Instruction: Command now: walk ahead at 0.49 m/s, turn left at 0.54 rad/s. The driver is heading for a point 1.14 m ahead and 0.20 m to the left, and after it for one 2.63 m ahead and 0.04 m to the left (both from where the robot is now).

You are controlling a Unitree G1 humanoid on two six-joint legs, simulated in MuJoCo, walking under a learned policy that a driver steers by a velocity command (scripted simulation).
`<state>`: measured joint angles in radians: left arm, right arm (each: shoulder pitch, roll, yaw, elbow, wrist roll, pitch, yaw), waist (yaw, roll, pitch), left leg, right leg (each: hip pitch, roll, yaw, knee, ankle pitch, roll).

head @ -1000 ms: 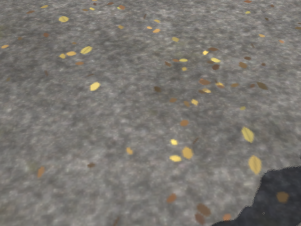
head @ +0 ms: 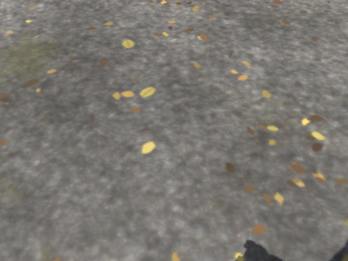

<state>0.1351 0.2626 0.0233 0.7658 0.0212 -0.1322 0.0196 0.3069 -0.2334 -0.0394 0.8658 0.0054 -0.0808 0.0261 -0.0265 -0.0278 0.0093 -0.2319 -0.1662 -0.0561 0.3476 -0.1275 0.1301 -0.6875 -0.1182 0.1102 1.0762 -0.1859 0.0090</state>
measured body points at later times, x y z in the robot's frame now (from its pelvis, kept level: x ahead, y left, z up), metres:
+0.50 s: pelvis +0.18 -0.05 +0.00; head +0.23 -0.04 +0.45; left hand +0.24 +0.24 -0.10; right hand +0.40 -0.27 -0.11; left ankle +0.18 +0.09 -0.67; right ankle +0.27 -0.15 -0.74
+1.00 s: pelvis +0.20 +0.01 +0.00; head +0.20 +0.03 +0.45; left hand +0.18 +0.30 -0.12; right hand +0.47 -0.12 -0.08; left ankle +0.18 +0.09 -0.74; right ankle +0.28 -0.13 -0.70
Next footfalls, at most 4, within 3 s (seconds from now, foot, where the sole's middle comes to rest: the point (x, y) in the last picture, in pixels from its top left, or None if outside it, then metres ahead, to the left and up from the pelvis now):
0.22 right None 0.31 -0.14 -0.78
0.68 left None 0.21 0.11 -0.78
1.14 right None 0.28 -0.10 -0.78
1.56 left None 0.41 0.29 -0.78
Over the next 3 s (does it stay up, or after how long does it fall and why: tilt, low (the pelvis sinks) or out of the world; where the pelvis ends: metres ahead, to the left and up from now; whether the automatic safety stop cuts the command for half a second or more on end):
stays up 1.06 0.28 0.00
